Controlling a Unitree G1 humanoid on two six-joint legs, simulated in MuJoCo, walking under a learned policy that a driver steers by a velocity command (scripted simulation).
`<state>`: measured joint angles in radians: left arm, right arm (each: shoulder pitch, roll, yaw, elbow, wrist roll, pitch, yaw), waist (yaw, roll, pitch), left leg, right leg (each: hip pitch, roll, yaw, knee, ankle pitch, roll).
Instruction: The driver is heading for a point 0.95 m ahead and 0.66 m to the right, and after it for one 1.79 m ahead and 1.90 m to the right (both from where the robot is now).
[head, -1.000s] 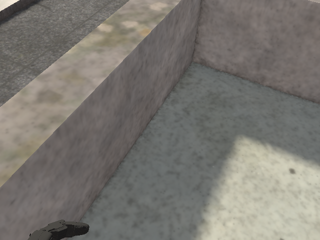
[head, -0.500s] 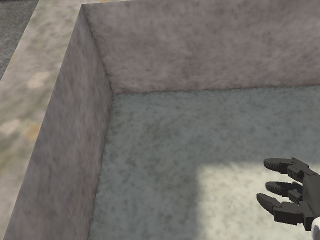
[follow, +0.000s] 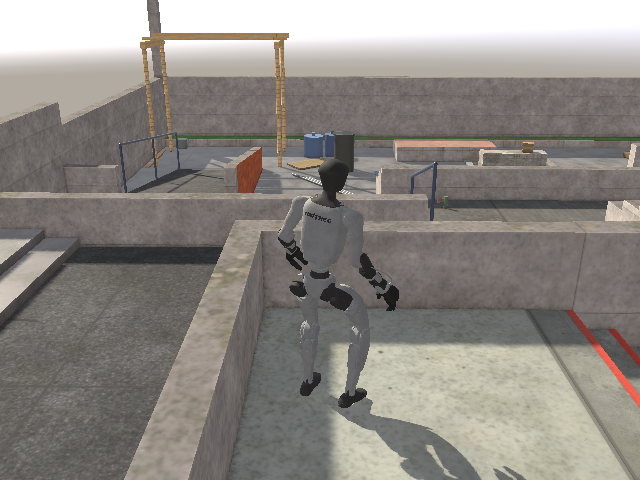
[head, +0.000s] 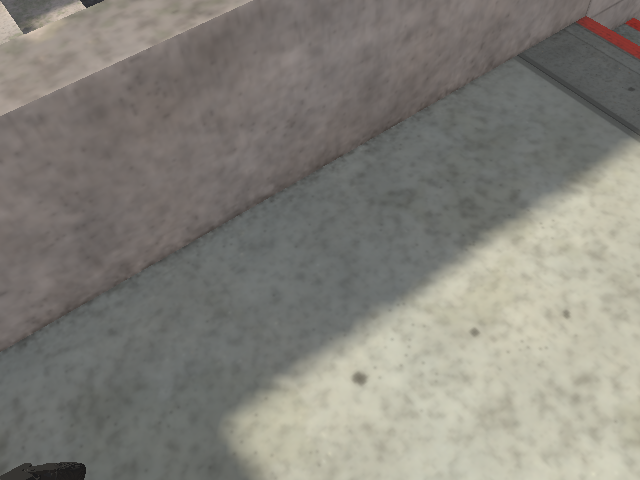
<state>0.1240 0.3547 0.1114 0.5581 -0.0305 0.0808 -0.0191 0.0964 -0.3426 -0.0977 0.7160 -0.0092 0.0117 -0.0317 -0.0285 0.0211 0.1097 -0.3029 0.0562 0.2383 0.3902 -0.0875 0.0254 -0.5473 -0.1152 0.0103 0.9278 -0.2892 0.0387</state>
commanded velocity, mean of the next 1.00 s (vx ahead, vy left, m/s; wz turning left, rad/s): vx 0.52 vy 0.00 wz -0.74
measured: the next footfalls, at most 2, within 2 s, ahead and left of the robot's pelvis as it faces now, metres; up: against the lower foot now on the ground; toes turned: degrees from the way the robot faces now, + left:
right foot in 0.08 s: +0.06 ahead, -0.14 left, +0.00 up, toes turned -8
left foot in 0.46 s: +0.15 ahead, +0.08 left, +0.00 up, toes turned -33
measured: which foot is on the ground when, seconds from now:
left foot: down 0.00-0.08, up 0.10-0.44, down 0.46-0.88, up 0.90-1.00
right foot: up 0.00-0.06, down 0.08-0.46, up 0.48-0.84, down 0.86-1.00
